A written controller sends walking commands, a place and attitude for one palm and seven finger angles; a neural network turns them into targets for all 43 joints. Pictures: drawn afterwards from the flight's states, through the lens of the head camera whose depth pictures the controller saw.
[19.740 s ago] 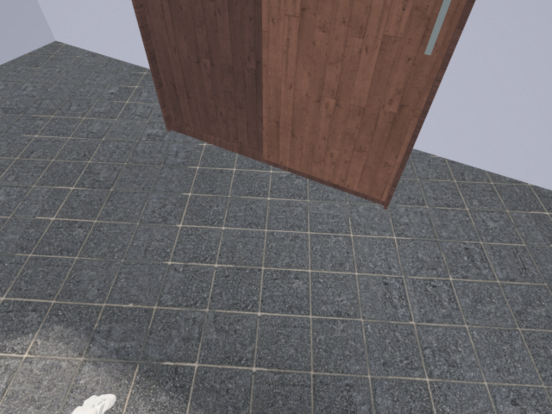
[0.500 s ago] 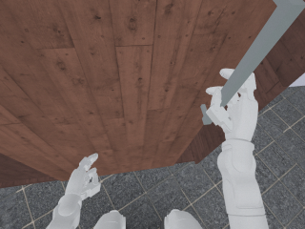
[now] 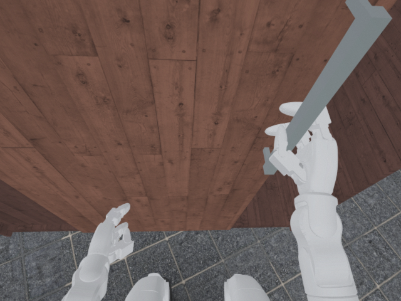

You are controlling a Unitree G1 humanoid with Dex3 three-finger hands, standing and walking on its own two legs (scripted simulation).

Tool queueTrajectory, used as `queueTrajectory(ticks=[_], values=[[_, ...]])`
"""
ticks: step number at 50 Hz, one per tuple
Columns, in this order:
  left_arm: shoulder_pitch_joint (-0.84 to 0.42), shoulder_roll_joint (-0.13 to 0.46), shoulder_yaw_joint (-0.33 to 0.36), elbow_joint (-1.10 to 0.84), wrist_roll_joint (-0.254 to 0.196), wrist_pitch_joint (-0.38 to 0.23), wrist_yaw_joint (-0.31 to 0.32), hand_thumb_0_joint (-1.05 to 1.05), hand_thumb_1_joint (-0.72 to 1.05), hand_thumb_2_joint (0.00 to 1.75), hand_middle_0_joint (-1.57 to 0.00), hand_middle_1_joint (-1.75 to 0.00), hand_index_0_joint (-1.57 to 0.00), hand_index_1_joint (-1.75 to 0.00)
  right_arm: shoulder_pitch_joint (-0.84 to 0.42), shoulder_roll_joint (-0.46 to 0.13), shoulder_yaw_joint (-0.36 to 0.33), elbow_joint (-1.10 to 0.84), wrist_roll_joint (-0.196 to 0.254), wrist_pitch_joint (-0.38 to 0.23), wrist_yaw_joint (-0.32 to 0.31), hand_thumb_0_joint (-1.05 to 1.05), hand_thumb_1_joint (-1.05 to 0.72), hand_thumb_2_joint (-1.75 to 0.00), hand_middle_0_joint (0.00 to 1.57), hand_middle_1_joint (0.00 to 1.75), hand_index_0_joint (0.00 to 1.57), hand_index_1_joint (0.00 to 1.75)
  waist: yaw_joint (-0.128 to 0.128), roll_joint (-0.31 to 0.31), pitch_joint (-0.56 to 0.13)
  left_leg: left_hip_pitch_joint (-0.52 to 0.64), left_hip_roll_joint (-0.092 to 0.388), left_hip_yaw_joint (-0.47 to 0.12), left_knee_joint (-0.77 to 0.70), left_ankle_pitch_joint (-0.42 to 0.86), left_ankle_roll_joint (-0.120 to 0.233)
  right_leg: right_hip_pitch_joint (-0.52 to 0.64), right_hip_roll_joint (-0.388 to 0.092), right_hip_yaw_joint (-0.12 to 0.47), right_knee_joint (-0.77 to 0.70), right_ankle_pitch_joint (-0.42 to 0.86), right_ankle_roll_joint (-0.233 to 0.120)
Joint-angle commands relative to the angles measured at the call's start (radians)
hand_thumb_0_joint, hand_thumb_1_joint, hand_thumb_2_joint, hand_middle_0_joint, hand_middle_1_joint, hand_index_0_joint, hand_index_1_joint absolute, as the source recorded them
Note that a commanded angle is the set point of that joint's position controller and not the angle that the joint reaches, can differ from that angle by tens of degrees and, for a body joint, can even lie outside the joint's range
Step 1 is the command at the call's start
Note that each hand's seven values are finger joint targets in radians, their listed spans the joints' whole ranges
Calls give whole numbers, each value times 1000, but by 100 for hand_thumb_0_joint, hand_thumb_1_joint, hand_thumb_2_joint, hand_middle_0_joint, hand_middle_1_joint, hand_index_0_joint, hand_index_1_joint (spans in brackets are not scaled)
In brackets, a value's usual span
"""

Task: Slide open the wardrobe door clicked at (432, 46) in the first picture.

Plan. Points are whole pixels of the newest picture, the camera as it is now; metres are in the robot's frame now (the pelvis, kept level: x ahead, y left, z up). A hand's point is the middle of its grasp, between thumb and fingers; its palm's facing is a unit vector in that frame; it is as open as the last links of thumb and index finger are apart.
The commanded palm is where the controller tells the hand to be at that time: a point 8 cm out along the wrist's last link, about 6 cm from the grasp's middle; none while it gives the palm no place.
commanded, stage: step sideways, sliding the door along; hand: right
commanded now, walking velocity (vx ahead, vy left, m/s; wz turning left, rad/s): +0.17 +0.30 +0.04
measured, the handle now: (298, 111) +0.37 -0.14 +0.18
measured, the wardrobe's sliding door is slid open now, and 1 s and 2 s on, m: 0.31 0.44 0.44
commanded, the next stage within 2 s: stop walking and hold the door there in 0.80 s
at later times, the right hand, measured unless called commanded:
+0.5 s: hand (203, 152) +0.32 +0.00 +0.15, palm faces +0.01 +1.00 -0.05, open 6.0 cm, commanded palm +0.30 +0.01 +0.13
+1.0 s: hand (196, 149) +0.32 +0.01 +0.14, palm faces +0.25 +0.96 -0.10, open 6.0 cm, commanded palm +0.29 -0.02 +0.12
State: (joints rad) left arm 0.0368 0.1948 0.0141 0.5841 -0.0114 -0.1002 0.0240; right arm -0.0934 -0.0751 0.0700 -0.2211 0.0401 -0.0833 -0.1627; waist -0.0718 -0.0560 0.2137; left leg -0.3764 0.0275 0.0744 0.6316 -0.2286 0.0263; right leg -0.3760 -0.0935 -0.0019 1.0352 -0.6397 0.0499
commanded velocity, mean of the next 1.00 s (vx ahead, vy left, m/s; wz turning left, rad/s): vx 0.18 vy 0.25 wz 0.01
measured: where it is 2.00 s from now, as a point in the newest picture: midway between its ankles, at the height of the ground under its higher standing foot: outside the picture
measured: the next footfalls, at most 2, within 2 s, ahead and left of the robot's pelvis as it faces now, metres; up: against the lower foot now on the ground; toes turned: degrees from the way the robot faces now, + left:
right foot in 0.14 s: +0.01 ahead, -0.07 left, +0.00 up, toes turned -8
left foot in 0.56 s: -0.02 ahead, +0.32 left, +0.00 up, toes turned +8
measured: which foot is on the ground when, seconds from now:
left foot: down 0.00-0.14, up 0.16-0.54, down 0.56-0.74, up 0.76-1.00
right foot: up 0.00-0.12, down 0.14-0.56, up 0.58-0.74, down 0.76-1.00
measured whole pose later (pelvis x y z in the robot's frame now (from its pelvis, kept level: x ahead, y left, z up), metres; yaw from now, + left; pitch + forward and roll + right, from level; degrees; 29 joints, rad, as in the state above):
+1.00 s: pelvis -0.06 +0.23 +0.02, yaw +2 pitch -3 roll +6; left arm 0.08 0.15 0.00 0.61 -0.03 0.02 0.01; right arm -0.40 -0.31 -0.13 0.20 0.05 -0.09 -0.11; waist -0.09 -0.02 0.21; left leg -0.61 0.05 0.03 1.21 -0.31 -0.03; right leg -0.24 -0.20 -0.08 0.53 -0.23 0.02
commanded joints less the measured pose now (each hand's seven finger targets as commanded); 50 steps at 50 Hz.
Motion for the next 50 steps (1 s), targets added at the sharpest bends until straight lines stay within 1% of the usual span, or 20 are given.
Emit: queueTrajectory(ticks=[1,5,6,7,8,12,15,25,27,28,29,30,34,36,38,39,45,46,47,50], values=[[-42,35,21,-127,7,-28,9,0,90,90,-20,-30,-20,-30,-325,-57,117,-366,-33,-170,70,0,-90,-90,45,140,45,140,81,329,-565,434,244,-222,-96,1023,181,-19,71,-60,-61,16,7],[3,57,28,-128,14,15,14,0,90,90,-20,-30,-20,-30,-419,-64,115,-305,-25,-176,98,0,-90,-90,45,140,45,140,111,171,-610,176,150,-162,-16,580,103,328,36,-128,-564,382,-14],[7,92,44,-145,14,17,15,0,90,90,-20,-30,-20,-30,-470,-60,126,-296,-13,-178,111,0,-90,-90,45,140,45,140,127,41,-592,-52,91,-130,109,274,52,524,-126,22,-680,581,-62],[-15,133,65,-161,16,13,10,0,90,90,-20,-30,-20,-30,-496,-46,133,-273,-4,-176,123,0,-90,-90,45,140,45,140,95,-213,-549,-302,-19,-65,326,-243,-29,619,-468,387,-720,957,-207],[-39,131,54,-162,7,17,-5,0,90,90,-20,-30,-20,-30,-514,-78,100,-191,-13,-173,120,0,-90,-90,45,140,45,140,86,-110,-546,-332,-18,-160,531,-289,-15,610,-540,511,-703,990,-261],[-22,139,42,-97,10,40,-8,0,90,90,-20,-30,-20,-30,-597,-37,115,-118,-20,-134,126,0,-90,-90,45,140,45,140,86,-73,-422,-384,33,-166,706,-62,-45,433,-402,149,-676,828,-209],[32,148,53,-96,4,50,5,0,90,90,-20,-30,-20,-30,-612,-15,129,-45,-21,-97,126,0,-90,-90,45,140,45,140,88,-94,-436,-299,29,-76,554,-14,-57,436,-319,21,-683,769,-160],[38,120,42,-112,-28,21,5,0,90,90,-20,-30,-20,-30,-701,0,138,41,8,-92,98,0,-90,-90,45,140,45,140,100,-272,-464,139,-69,82,-128,-68,-49,348,-245,-64,-501,759,-107],[27,76,26,-112,-49,14,7,0,90,90,-20,-30,-20,-30,-748,-4,156,39,-1,-92,91,0,-90,-90,45,140,45,140,83,-20,-502,303,33,-15,-301,102,-3,198,-118,-103,-269,464,-70],[5,47,15,-114,-49,7,14,0,90,90,-20,-30,-20,-30,-768,-28,157,43,-5,-89,71,0,-90,-90,45,140,45,140,85,207,-484,411,183,-195,-291,357,77,-35,-33,-110,-108,114,-47],[-36,32,7,-121,-32,0,24,0,90,90,-20,-30,-20,-30,-806,-46,157,-2,-1,-95,55,0,-90,-90,45,140,45,140,58,277,-459,408,287,-317,-270,495,140,-186,39,-80,69,-58,-32],[-5,88,41,-86,-26,4,33,0,90,90,-20,-30,-20,-30,-796,-66,123,11,11,-90,53,0,-90,-90,45,140,45,140,46,531,-473,448,295,-431,-284,484,173,-212,61,-15,196,-39,-26],[-3,85,30,-58,-25,45,31,0,90,90,-20,-30,-20,-30,-853,35,167,28,7,-112,42,0,-90,-90,45,140,45,140,96,333,-491,459,181,-112,-95,667,164,-22,38,-91,-272,132,-37],[26,120,58,-67,-19,58,32,0,90,90,-20,-30,-20,-30,-860,18,167,30,10,-128,66,0,-90,-90,45,140,45,140,136,161,-529,164,108,-25,112,411,85,422,-1,-102,-632,563,-47],[31,181,81,-125,-31,54,8,0,90,90,-20,-30,-20,-30,-837,70,215,50,35,-118,88,0,-90,-90,45,140,45,140,112,-157,-574,-274,0,-104,508,-310,12,725,-474,486,-632,1044,-244],[-15,157,65,-132,-35,46,-16,0,90,90,-20,-30,-20,-30,-880,64,209,2,31,-118,97,0,-90,-90,45,140,45,140,120,-45,-570,-279,2,-177,631,-283,9,620,-481,516,-655,823,-263],[10,159,71,-92,-26,46,-22,0,90,90,-20,-30,-20,-30,-854,-10,139,24,7,-72,101,0,-90,-90,45,140,45,140,103,-146,-480,-330,39,-78,698,-65,-37,500,-308,74,-631,832,-169],[75,195,80,-42,-27,83,5,0,90,90,-20,-30,-20,-30,-620,-564,-427,333,-24,-58,39,0,-90,-90,45,140,45,140,79,-165,-501,-338,28,-46,682,-77,-61,490,-286,37,-646,828,-165],[73,171,68,-74,-13,100,5,0,90,90,-20,-30,-20,-30,-607,-403,-269,252,-3,-58,62,0,-90,-90,45,140,45,140,79,-191,-497,-308,21,-21,617,-84,-62,475,-275,45,-616,813,-190],[38,161,48,-102,-26,73,16,0,90,90,-20,-30,-20,-30,-603,-337,-208,206,10,-73,77,0,-90,-90,45,140,45,140,92,-308,-443,-136,9,46,331,-99,-63,347,-224,-75,-659,733,-173]])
